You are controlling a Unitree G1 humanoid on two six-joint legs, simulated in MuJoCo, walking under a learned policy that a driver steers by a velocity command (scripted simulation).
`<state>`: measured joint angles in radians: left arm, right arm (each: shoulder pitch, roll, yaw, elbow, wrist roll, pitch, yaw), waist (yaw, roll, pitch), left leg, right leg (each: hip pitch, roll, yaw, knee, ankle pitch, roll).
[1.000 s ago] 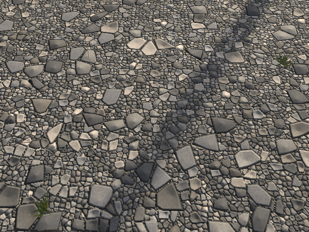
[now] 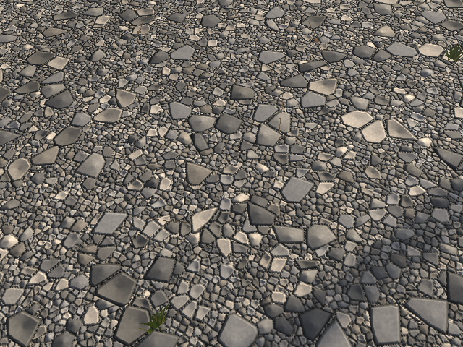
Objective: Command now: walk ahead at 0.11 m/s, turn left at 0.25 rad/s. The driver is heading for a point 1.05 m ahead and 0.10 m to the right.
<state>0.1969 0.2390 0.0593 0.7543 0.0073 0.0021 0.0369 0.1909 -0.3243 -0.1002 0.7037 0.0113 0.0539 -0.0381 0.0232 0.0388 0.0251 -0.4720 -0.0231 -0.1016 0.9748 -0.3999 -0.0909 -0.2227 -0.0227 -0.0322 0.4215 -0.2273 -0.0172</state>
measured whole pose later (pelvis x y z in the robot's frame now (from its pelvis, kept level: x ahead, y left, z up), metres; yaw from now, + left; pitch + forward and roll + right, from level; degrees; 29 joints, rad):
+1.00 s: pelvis +0.40 -0.01 +0.00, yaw +2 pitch +1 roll -2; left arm 0.35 0.28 0.05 0.87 -0.02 -0.08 -0.01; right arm 0.10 -0.27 -0.04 0.72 0.01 -0.08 0.02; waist 0.08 0.04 0.02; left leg -0.65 0.11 -0.03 0.61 0.08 -0.01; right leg 0.02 0.07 -0.04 0.20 -0.25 -0.04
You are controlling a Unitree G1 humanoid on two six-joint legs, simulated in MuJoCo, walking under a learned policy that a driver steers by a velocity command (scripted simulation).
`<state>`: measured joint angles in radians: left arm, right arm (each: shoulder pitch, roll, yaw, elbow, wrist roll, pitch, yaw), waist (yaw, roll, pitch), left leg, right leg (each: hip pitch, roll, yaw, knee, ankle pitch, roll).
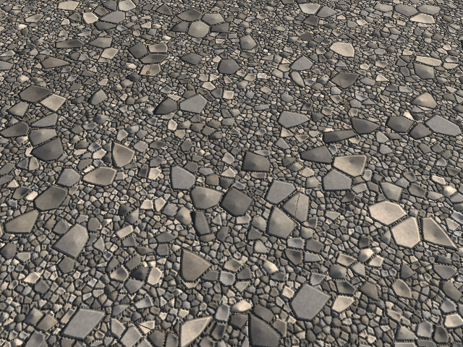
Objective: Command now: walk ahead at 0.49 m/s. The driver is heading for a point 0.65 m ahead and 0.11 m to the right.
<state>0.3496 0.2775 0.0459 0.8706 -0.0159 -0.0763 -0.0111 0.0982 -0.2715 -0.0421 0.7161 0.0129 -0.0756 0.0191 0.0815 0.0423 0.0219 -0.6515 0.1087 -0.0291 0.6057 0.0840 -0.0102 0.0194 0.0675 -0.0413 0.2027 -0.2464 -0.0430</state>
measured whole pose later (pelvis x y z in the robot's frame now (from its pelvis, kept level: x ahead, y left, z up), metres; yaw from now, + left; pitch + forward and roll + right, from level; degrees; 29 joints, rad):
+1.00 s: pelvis +0.55 -0.04 +0.00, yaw -20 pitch +2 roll -1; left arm 0.25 0.27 0.05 0.76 0.00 -0.03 0.01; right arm 0.10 -0.29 -0.05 0.75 -0.01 -0.08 0.00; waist 0.04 0.05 0.06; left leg -0.64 0.08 -0.06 0.68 0.01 -0.05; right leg -0.15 0.11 0.06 0.34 -0.21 -0.08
